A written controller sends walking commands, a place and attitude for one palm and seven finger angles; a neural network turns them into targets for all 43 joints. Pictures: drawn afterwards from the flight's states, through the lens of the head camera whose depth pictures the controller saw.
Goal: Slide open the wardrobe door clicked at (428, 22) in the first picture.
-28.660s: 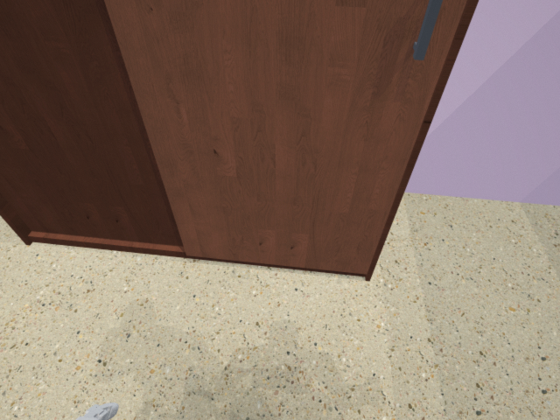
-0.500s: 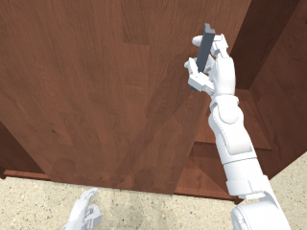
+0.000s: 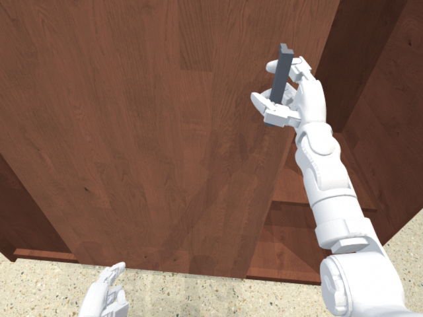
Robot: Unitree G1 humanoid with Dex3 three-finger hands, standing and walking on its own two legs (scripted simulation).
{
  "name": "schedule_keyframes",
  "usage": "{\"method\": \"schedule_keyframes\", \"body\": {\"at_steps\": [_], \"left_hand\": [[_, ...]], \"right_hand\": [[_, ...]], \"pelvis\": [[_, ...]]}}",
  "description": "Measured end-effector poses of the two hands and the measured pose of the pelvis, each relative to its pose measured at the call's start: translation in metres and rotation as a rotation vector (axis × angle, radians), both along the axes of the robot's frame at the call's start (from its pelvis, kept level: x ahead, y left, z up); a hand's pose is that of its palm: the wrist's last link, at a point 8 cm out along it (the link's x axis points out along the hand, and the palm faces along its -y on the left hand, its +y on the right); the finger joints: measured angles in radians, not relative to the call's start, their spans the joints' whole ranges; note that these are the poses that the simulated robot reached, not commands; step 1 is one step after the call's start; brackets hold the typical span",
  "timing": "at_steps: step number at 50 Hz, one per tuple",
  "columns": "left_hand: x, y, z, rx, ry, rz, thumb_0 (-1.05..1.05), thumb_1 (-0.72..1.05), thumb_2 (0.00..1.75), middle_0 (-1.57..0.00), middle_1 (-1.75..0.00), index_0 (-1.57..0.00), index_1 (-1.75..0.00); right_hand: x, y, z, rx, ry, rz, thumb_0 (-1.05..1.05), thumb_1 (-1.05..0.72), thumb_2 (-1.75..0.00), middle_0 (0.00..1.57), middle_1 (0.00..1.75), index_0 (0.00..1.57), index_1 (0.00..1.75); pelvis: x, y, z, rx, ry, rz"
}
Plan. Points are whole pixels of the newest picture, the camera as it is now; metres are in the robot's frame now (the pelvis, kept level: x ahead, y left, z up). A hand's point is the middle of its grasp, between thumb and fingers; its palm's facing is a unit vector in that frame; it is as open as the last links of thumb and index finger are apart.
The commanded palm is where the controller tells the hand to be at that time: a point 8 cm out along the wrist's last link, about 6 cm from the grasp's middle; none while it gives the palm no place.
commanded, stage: loosen the grip on the handle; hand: right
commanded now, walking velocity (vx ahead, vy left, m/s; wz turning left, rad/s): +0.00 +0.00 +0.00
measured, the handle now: (276, 86) +0.46 -0.07 +0.25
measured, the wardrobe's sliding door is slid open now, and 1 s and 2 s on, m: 0.41 0.41 0.41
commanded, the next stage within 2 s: slip the hand off the handle in 0.38 s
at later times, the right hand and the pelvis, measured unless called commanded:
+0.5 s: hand (271, 110) +0.41 -0.06 +0.23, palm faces -0.12 +0.99 -0.12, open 15.2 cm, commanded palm +0.40 -0.12 +0.22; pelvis -0.02 +0.00 -0.01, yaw +8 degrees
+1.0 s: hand (279, 110) +0.41 -0.07 +0.23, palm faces -0.18 +0.98 -0.09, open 15.0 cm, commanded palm +0.40 -0.17 +0.22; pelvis +0.03 -0.01 +0.00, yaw +8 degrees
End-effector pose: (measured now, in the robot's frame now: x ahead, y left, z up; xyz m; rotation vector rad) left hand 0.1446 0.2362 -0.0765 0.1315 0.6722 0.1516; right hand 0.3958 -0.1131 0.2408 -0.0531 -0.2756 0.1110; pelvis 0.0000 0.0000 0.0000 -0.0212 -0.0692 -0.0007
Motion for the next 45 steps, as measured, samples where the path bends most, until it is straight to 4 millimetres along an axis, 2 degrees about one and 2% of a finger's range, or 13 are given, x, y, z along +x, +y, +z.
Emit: {"method": "schedule_keyframes", "body": {"at_steps": [9, 14, 18, 23, 37, 45], "left_hand": [[-0.082, 0.030, -0.020, 0.014, 0.091, 0.088, 0.01, 0.90, 0.90, -0.20, -0.30, -0.20, -0.30], [-0.119, 0.040, -0.028, 0.024, 0.158, 0.159, 0.02, 0.90, 0.90, -0.20, -0.30, -0.20, -0.30], [-0.130, 0.042, -0.030, 0.035, 0.173, 0.195, 0.02, 0.90, 0.90, -0.20, -0.30, -0.20, -0.30], [-0.118, 0.040, -0.027, 0.048, 0.143, 0.196, 0.02, 0.90, 0.90, -0.20, -0.30, -0.20, -0.30], [-0.028, 0.006, -0.005, 0.052, 0.003, 0.103, 0.02, 0.90, 0.90, -0.20, -0.30, -0.20, -0.30], [0.000, -0.009, 0.000, 0.036, -0.006, 0.093, 0.02, 0.90, 0.90, -0.20, -0.30, -0.20, -0.30]], "right_hand": [[-0.001, 0.004, -0.007, -0.016, -0.098, -0.061, 0.00, 0.27, -0.33, 0.44, 1.35, 0.23, 1.26], [-0.001, 0.002, -0.009, -0.056, -0.138, -0.033, 0.00, 0.45, -0.25, 0.43, 1.30, 0.17, 1.19], [-0.001, 0.000, -0.010, -0.055, -0.145, -0.003, -0.01, 0.51, -0.22, 0.41, 1.25, 0.15, 1.15], [-0.001, -0.001, -0.010, -0.043, -0.143, 0.024, -0.01, 0.55, -0.20, 0.40, 1.21, 0.16, 1.11], [0.001, -0.007, -0.012, -0.046, -0.167, 0.079, -0.01, 0.56, -0.20, 0.41, 1.17, 0.17, 1.02], [0.003, -0.012, -0.010, -0.015, -0.149, 0.106, -0.01, 0.56, -0.20, 0.46, 1.16, 0.21, 1.04]], "pelvis": [[-0.019, 0.009, -0.005, -0.012, 0.005, 0.077], [-0.021, 0.012, -0.006, -0.012, 0.019, 0.112], [-0.019, 0.010, -0.006, -0.009, 0.021, 0.125], [-0.017, 0.005, -0.006, -0.003, 0.024, 0.131], [0.005, -0.012, -0.005, 0.004, 0.039, 0.134], [0.020, -0.016, -0.002, 0.009, 0.035, 0.141]]}}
